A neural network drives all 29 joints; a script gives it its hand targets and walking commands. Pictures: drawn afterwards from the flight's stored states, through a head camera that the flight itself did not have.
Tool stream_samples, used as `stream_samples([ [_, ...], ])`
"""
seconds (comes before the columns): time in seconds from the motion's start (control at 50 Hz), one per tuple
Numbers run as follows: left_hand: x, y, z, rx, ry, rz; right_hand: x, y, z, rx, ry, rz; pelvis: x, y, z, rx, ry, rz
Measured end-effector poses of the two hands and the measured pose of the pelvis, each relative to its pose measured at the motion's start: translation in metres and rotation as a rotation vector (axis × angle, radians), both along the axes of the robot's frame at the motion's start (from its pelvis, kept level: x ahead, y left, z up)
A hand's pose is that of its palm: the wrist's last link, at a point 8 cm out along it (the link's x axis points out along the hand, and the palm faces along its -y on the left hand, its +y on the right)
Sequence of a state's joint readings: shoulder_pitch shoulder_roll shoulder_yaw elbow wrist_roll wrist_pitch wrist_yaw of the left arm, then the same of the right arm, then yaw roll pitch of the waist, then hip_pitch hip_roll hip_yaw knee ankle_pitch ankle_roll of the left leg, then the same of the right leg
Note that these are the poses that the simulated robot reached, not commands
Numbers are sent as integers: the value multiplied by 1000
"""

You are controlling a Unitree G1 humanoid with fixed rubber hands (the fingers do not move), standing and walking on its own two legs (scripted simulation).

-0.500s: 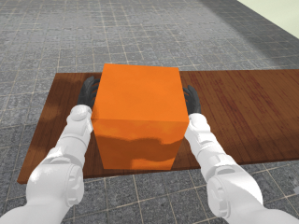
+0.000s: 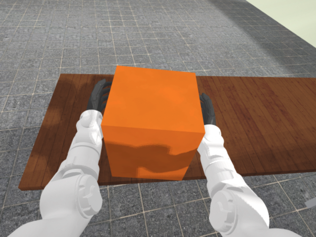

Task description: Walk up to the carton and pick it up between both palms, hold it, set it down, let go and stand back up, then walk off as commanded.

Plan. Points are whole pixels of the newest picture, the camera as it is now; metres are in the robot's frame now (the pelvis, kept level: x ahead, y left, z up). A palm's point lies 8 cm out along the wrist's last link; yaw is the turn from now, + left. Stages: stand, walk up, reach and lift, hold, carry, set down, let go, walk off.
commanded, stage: reach and lift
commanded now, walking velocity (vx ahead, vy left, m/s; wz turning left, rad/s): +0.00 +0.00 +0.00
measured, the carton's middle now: (151, 127) +0.39 +0.01 +0.05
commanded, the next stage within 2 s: none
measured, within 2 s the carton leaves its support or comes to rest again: leaves its support in 0.98 s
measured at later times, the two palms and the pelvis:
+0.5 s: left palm (95, 112) +0.40 +0.16 +0.10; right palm (207, 126) +0.37 -0.14 +0.09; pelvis +0.00 +0.00 +0.00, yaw +0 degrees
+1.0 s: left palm (95, 111) +0.39 +0.16 +0.11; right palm (209, 129) +0.36 -0.14 +0.09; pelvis -0.01 +0.00 +0.00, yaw +0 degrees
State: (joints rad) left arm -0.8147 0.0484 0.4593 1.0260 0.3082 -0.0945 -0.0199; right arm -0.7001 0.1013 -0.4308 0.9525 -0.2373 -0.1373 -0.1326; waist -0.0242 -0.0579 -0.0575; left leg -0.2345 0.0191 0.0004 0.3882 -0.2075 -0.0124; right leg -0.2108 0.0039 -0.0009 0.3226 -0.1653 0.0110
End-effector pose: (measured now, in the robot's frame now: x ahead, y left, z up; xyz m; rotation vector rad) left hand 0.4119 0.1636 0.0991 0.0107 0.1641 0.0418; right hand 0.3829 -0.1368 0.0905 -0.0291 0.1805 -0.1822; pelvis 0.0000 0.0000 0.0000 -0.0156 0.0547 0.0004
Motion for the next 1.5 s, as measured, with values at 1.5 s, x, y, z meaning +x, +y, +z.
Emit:
stream_samples([
  [1.5,-34,-9,73,67,3,4,-37,-3,32,40,-15,1,-26,0,0,3,-77,2],
])
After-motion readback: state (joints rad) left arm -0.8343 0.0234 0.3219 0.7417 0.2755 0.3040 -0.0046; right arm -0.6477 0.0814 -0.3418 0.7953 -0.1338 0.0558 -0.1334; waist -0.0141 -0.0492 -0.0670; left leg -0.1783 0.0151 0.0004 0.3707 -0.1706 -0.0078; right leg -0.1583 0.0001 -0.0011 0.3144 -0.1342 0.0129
